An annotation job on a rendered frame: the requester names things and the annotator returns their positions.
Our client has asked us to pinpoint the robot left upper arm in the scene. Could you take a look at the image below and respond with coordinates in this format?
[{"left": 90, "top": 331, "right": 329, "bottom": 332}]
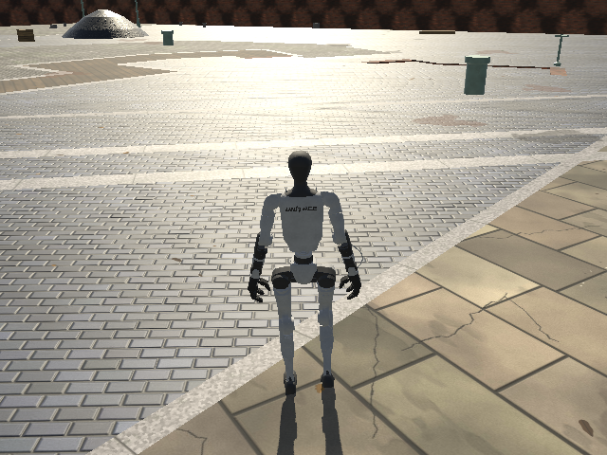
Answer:
[{"left": 258, "top": 192, "right": 282, "bottom": 246}]

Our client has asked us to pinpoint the left robot forearm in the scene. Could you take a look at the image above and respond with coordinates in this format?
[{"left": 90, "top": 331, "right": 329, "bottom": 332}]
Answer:
[{"left": 249, "top": 232, "right": 267, "bottom": 279}]

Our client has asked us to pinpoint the robot right hand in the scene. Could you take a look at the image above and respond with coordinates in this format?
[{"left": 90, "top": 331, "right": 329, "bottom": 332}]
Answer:
[{"left": 339, "top": 273, "right": 361, "bottom": 300}]

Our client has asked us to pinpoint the robot left hand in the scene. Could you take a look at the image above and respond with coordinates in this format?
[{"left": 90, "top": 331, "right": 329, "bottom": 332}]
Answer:
[{"left": 248, "top": 277, "right": 270, "bottom": 302}]

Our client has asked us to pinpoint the robot right upper arm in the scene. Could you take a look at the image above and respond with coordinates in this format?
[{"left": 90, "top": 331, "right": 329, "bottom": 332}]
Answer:
[{"left": 321, "top": 191, "right": 347, "bottom": 245}]

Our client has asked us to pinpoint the robot head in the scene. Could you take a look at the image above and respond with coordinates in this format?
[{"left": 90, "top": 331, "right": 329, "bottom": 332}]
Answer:
[{"left": 285, "top": 151, "right": 318, "bottom": 197}]

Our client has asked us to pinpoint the robot torso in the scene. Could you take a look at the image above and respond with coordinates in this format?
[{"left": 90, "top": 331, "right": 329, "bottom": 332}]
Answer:
[{"left": 279, "top": 187, "right": 324, "bottom": 284}]

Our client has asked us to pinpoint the right robot forearm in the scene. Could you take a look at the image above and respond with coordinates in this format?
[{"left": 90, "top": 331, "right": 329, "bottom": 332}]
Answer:
[{"left": 338, "top": 229, "right": 359, "bottom": 276}]

